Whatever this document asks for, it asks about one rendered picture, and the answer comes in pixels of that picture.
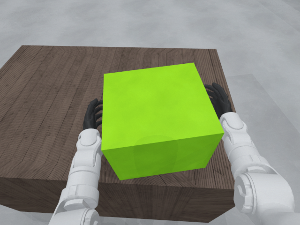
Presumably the carton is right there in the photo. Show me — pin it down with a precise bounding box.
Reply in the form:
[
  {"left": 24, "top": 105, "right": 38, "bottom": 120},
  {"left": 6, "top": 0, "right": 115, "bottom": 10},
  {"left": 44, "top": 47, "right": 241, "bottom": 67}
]
[{"left": 101, "top": 63, "right": 224, "bottom": 180}]

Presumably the robot left hand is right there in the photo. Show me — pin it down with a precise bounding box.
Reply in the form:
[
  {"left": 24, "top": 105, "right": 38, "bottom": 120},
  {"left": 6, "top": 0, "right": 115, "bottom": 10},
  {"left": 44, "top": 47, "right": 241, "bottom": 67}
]
[{"left": 83, "top": 98, "right": 103, "bottom": 130}]

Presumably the pedestal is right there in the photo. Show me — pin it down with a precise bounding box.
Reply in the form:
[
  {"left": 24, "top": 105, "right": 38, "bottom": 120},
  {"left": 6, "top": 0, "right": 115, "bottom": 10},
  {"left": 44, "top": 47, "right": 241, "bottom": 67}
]
[{"left": 0, "top": 45, "right": 236, "bottom": 223}]

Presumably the right robot upper arm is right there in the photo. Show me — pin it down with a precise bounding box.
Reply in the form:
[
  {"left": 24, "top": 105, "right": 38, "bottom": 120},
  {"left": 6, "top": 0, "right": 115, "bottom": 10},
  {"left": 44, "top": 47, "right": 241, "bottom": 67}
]
[{"left": 233, "top": 172, "right": 300, "bottom": 225}]

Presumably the left robot upper arm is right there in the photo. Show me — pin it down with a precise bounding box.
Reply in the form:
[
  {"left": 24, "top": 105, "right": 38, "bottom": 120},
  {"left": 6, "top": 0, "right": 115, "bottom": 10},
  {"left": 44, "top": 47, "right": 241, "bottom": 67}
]
[{"left": 49, "top": 208, "right": 101, "bottom": 225}]

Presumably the robot right hand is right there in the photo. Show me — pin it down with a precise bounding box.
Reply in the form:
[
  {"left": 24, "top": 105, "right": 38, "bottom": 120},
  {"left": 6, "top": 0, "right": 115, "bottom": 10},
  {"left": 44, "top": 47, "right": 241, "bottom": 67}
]
[{"left": 204, "top": 82, "right": 233, "bottom": 119}]

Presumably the left robot forearm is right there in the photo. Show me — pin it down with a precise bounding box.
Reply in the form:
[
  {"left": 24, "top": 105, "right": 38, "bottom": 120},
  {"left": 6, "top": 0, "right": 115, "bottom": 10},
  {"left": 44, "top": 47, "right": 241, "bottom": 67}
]
[{"left": 49, "top": 128, "right": 103, "bottom": 223}]

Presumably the right robot forearm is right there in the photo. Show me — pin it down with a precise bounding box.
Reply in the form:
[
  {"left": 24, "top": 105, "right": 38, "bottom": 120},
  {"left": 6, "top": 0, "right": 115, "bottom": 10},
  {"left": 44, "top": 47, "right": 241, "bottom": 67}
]
[{"left": 219, "top": 112, "right": 294, "bottom": 210}]

